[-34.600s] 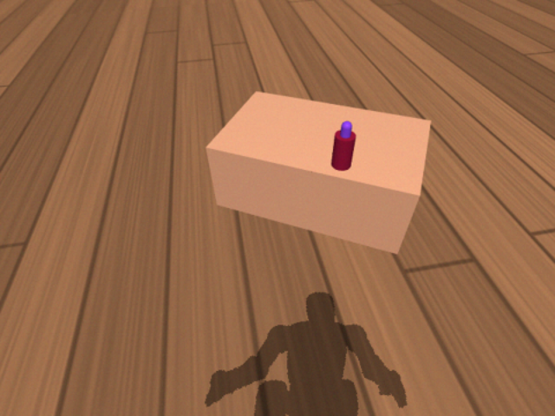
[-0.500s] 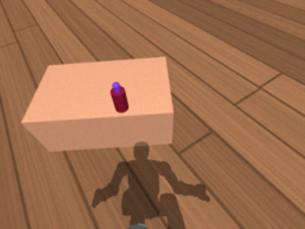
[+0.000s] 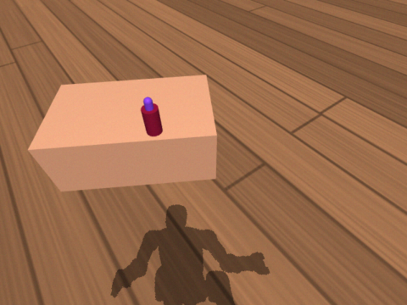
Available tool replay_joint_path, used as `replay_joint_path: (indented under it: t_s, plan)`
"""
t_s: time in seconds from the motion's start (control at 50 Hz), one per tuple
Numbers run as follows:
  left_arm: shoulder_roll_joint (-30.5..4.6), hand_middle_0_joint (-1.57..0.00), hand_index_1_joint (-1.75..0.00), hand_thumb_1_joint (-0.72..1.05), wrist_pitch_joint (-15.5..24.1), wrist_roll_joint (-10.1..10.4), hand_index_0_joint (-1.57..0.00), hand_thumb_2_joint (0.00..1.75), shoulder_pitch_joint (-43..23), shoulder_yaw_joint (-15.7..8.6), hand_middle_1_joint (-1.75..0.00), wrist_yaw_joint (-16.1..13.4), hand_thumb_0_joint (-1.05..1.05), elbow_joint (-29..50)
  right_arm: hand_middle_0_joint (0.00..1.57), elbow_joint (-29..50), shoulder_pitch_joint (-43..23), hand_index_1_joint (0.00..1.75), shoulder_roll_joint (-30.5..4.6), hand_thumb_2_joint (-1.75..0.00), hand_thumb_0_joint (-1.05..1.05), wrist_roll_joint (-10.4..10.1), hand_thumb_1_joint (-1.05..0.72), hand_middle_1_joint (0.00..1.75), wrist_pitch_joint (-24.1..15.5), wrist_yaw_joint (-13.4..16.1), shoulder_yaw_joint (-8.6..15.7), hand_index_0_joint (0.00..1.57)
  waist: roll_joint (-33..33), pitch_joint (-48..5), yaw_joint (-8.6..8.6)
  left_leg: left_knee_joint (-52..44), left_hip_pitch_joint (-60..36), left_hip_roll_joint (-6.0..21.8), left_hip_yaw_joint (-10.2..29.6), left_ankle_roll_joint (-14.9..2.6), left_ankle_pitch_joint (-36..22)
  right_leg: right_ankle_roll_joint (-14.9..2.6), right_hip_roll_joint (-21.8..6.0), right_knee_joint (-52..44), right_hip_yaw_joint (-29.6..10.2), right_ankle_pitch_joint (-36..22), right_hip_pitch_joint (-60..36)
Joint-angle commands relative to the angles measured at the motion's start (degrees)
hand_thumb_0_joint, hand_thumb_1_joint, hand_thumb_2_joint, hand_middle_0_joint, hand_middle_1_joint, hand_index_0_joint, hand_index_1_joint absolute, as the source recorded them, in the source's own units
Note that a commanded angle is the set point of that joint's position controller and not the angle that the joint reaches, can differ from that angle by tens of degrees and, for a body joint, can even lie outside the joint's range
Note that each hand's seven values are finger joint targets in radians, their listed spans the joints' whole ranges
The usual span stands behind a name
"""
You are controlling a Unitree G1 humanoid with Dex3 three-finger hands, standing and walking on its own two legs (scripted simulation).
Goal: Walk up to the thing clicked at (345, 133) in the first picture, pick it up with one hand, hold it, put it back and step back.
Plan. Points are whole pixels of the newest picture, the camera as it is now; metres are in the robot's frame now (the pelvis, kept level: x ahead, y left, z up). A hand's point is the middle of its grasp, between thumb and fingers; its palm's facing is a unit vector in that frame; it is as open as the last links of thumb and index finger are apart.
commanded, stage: step back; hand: left
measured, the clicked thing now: (151, 115) +1.02 +0.29 -0.30
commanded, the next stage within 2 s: stand in 0.92 s
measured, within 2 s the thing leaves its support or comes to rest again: neither
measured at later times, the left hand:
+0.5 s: hand out of the picture +0.06 +0.28 -0.13, palm faces +0.05 -0.92 -0.40, open 7.4 cm
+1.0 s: hand out of the picture +0.11 +0.28 -0.14, palm faces +0.08 -0.93 -0.35, open 7.4 cm
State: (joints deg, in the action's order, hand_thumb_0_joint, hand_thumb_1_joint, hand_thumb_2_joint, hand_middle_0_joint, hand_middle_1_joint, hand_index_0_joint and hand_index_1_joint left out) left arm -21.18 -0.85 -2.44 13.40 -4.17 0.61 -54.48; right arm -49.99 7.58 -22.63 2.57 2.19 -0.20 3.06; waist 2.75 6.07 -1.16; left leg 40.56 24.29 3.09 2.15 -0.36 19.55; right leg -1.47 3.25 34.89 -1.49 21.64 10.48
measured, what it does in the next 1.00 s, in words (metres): steps on the spot: left foot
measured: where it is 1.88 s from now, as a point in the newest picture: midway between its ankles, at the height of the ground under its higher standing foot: outside the picture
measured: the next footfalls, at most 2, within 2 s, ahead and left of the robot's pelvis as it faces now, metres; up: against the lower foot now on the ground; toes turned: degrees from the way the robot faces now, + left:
left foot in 0.22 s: +0.08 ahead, +0.14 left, +0.00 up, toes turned +4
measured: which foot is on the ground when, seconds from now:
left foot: up 0.00-0.20, down 0.22-1.00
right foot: down 0.00-1.00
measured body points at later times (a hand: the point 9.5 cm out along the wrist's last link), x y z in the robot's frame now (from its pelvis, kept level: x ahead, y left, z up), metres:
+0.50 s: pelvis -0.01 -0.01 +0.01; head +0.01 -0.01 +0.46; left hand +0.06 +0.32 -0.11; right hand +0.07 -0.31 -0.12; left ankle +0.01 +0.13 -0.72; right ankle +0.02 -0.12 -0.72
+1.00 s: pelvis +0.04 +0.01 +0.02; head +0.05 +0.02 +0.47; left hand +0.10 +0.33 -0.11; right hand +0.17 -0.27 -0.10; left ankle +0.04 +0.13 -0.72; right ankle +0.02 -0.12 -0.72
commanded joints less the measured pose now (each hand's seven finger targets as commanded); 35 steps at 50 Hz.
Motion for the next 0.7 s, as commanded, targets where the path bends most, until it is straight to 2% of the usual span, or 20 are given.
replay_joint_path:
  t_s: [0.0, 0.02, 0.04, 0.12, 0.16, 0.2, 0.22, 0.24, 0.26, 0.28, 0.34, 0.42, 0.44, 0.46, 0.48, 0.5, 0.58, 0.64, 0.66, 0.68]
  plan:
    - [-16.1, -0.20, -0.30, 0.90, 3.1, -0.1, -0.20, 0.90, -7.7, -3.7, -0.30, -1.3, 0.00, 6.6, 0.20, 1.5, -1.4, 0.30, -11.2, -0.90, 0.00, -1.6, -0.90, 0.30, -1.7, 0.6, 3.2, 0.20, -4.6, 4.5, 0.53, 11.6, 2.5, -3.8, 7.8, 1.03, 4.3, -9.44, -19.0, -21.1, -23.3, 20.2, 13.1]
    - [-15.2, -0.20, -0.30, 0.90, 3.4, -0.4, -0.20, 0.90, -7.5, -3.5, -0.30, -1.5, 0.00, 6.2, 0.20, 1.2, -0.7, 0.30, -10.0, -0.90, 0.00, -1.7, -0.90, 0.30, -2.2, 0.5, 2.8, 0.20, -5.6, 2.9, 0.39, 11.1, 4.0, -5.2, 6.2, 0.75, 3.3, -8.20, -16.6, -19.5, -18.4, 10.7, 8.3]
    - [-15.0, -0.20, -0.30, 0.90, 3.5, -0.4, -0.20, 0.90, -6.9, -3.7, -0.30, -1.3, 0.00, 5.6, 0.20, 0.6, 0.3, 0.30, -9.7, -0.90, 0.00, -1.8, -0.90, 0.30, -2.3, 0.5, 2.5, 0.20, -8.8, 0.8, 0.20, 10.5, 1.7, -4.4, 5.7, 1.06, 3.6, -8.10, -16.7, -19.6, -16.6, 9.4, 8.0]
    - [-15.8, -0.20, -0.30, 0.90, 3.3, -0.5, -0.20, 0.90, -3.5, -3.8, -0.30, -0.6, 0.00, 4.5, 0.20, 0.1, -0.6, 0.30, -10.0, -0.90, 0.00, -0.9, -0.90, 0.30, -3.3, -0.4, 2.5, 0.20, -12.6, 1.3, -2.32, -0.5, 1.0, -3.8, 1.1, 1.42, 5.9, -7.61, -16.1, -19.7, -14.7, 13.6, 2.8]
    - [-15.9, -0.20, -0.30, 0.90, 2.7, -0.1, -0.20, 0.90, -5.1, -3.5, -0.30, -0.4, 0.00, 4.7, 0.20, -1.2, 1.8, 0.30, -9.5, -0.90, 0.00, -0.9, -0.90, 0.30, -4.1, -0.4, 2.7, 0.20, -12.0, -0.1, -0.86, -9.2, -6.0, -3.9, -2.4, 1.00, 3.6, -7.66, -16.5, -16.8, -12.2, 6.9, 3.7]
    - [-13.0, -0.20, -0.30, 0.90, 2.1, 0.4, -0.20, 0.90, -3.8, -1.8, -0.30, -0.2, 0.00, 4.5, 0.20, -3.0, 4.6, 0.30, -9.1, -0.90, 0.00, -0.7, -0.90, 0.30, -5.1, 0.2, 3.2, 0.20, -8.2, -3.9, 0.88, -19.3, -17.7, -4.7, -1.7, -0.23, -4.0, -5.09, -12.8, -6.9, -5.9, -7.4, 5.7]
    - [-10.2, -0.20, -0.30, 0.90, 2.1, 0.9, -0.20, 0.90, -2.8, -0.6, -0.30, -0.1, 0.00, 4.4, 0.20, -3.2, 6.0, 0.30, -10.9, -0.90, 0.00, -0.4, -0.90, 0.30, -5.5, 0.5, 3.8, 0.20, -1.8, -7.0, 1.63, -21.5, -24.7, 2.3, 9.6, -2.62, -2.8, -2.22, -9.2, 0.3, -2.1, -10.3, 11.6]
    - [-9.3, -0.20, -0.30, 0.90, 1.9, 1.7, -0.20, 0.90, -5.2, -0.5, -0.30, -0.1, 0.00, 4.3, 0.20, -3.3, 6.5, 0.30, -14.9, -0.90, 0.00, -0.3, -0.90, 0.30, -5.5, 0.6, 4.2, 0.20, 4.9, -7.4, 1.85, -24.4, -21.8, 11.7, 24.8, -8.22, 7.9, -0.02, -3.3, 6.8, 2.3, 5.0, 15.7]
    - [-13.4, -0.20, -0.30, 0.90, 1.8, 1.3, -0.20, 0.90, -6.5, -1.8, -0.30, -0.5, 0.00, 4.2, 0.20, -2.9, 7.3, 0.30, -17.6, -0.90, 0.00, -0.5, -0.90, 0.30, -5.4, 0.3, 5.1, 0.20, 3.7, -5.7, 3.02, -26.7, -15.7, 15.9, 28.6, -13.35, 15.3, -0.44, -5.1, 12.8, -0.4, 12.1, 14.0]
    - [-13.1, -0.20, -0.30, 0.90, 1.9, 1.2, -0.20, 0.90, -6.8, -1.6, -0.30, -0.4, 0.00, 4.3, 0.20, -2.8, 6.6, 0.30, -16.2, -0.90, 0.00, -0.2, -0.90, 0.30, -5.5, 0.4, 4.8, 0.20, 1.7, -3.9, 2.56, -26.6, -14.7, 15.1, 26.9, -13.50, 14.0, -0.62, -5.6, 14.7, -2.0, 11.7, 15.1]
    - [-12.2, -0.20, -0.30, 0.90, 2.6, 1.4, -0.20, 0.90, -4.1, -1.5, -0.30, 0.0, 0.00, 3.1, 0.20, -2.4, 4.3, 0.30, -14.6, -0.90, 0.00, -0.1, -0.90, 0.30, -5.4, 0.5, 4.3, 0.20, 6.7, -2.6, 1.40, -24.4, -13.9, 11.2, 19.0, -10.69, 5.9, -0.60, -6.7, 9.1, -1.0, 8.0, 14.4]
    - [-10.4, -0.20, -0.30, 0.90, 3.4, 0.9, -0.20, 0.90, 0.1, -1.9, -0.30, -0.5, 0.00, -0.8, 0.20, -1.4, -0.6, 0.30, -10.6, -0.90, 0.00, -1.2, -0.90, 0.30, -3.7, 0.1, 2.6, 0.20, 4.3, -5.8, -2.15, -15.3, -1.5, 5.2, 7.8, -5.00, 1.0, -0.15, -2.5, -10.5, 3.8, -5.8, -7.0]
    - [-12.2, -0.20, -0.30, 0.90, 3.6, 0.3, -0.20, 0.90, 1.2, -2.5, -0.30, -1.0, 0.00, -1.2, 0.20, -0.8, -1.0, 0.30, -7.7, -0.90, 0.00, -1.6, -0.90, 0.30, -3.5, 0.2, 1.7, 0.20, -1.9, -5.9, -3.14, -9.0, 3.9, 2.2, 5.1, -2.60, 2.1, -1.07, -6.2, -13.5, -3.1, -4.6, -11.2]
    - [-17.4, -0.20, -0.30, 0.90, 4.0, -0.2, -0.20, 0.90, 1.6, -3.6, -0.30, -1.3, 0.00, -0.8, 0.20, -0.2, -0.9, 0.30, -5.2, -0.90, 0.00, -1.7, -0.90, 0.30, -3.4, 0.4, 1.0, 0.20, -12.7, -4.7, -3.66, 1.7, 10.0, -5.4, 2.5, 0.13, 7.2, -4.91, -18.2, -22.0, -23.1, 9.2, -8.7]
    - [-19.9, -0.20, -0.30, 0.90, 4.0, -0.2, -0.20, 0.90, -3.9, -3.8, -0.30, -1.2, 0.00, 0.8, 0.20, -1.6, -0.1, 0.30, -8.2, -0.90, 0.00, -1.3, -0.90, 0.30, -3.1, 1.0, 1.9, 0.20, -11.1, -2.1, -2.14, 7.5, 5.1, -3.5, 3.7, 0.59, 12.1, -10.78, -25.8, -23.3, -27.6, 15.3, 0.9]
    - [-18.1, -0.20, -0.30, 0.90, 4.2, 0.3, -0.20, 0.90, -6.9, -3.5, -0.30, -1.2, 0.00, 2.1, 0.20, -3.1, 3.0, 0.30, -9.8, -0.90, 0.00, -1.4, -0.90, 0.30, -3.3, 0.9, 2.2, 0.20, -7.7, -1.1, -0.46, 8.1, 2.8, -2.0, 4.8, 0.73, 10.5, -11.96, -25.2, -20.6, -25.0, 9.5, 2.2]
    - [-14.8, -0.20, -0.30, 0.90, 4.3, 0.7, -0.20, 0.90, -9.2, -2.1, -0.30, -1.1, 0.00, 1.5, 0.20, -5.6, 3.8, 0.30, -8.2, -0.90, 0.00, -1.4, -0.90, 0.30, -4.2, 0.4, 1.6, 0.20, -10.9, -3.9, 0.08, -2.0, -4.6, -1.4, 0.2, 0.34, 4.5, -7.63, -18.3, -14.1, -10.1, -13.9, 1.6]
    - [-13.3, -0.20, -0.30, 0.90, 3.3, 1.5, -0.20, 0.90, -9.7, -1.0, -0.30, -0.9, 0.00, 1.1, 0.20, -6.9, 4.7, 0.30, -7.4, -0.90, 0.00, -0.8, -0.90, 0.30, -4.7, 0.6, 1.9, 0.20, -9.4, -5.9, 1.62, -16.0, -14.6, -2.2, -1.5, -0.46, -12.9, -3.19, -13.9, -6.2, -3.2, -25.3, 2.5]
    - [-11.8, -0.20, -0.30, 0.90, 3.1, 1.7, -0.20, 0.90, -9.7, -0.3, -0.30, -0.9, 0.00, 1.6, 0.20, -6.9, 4.3, 0.30, -9.0, -0.90, 0.00, -0.4, -0.90, 0.30, -4.8, 0.9, 2.3, 0.20, -6.1, -7.4, 1.51, -16.2, -17.7, 1.4, 3.0, -1.53, -19.4, -1.68, -12.1, -4.4, -2.0, -22.8, 5.0]
    - [-10.7, -0.20, -0.30, 0.90, 2.7, 2.5, -0.20, 0.90, -9.4, 0.0, -0.30, -0.9, 0.00, 1.3, 0.20, -6.1, 0.9, 0.30, -11.0, -0.90, 0.00, -0.6, -0.90, 0.30, -5.0, 0.9, 2.2, 0.20, -0.9, -7.6, -0.13, -17.7, -13.4, 6.5, 10.1, -3.79, -15.0, 0.11, -7.9, -4.7, -0.1, -9.5, 4.1]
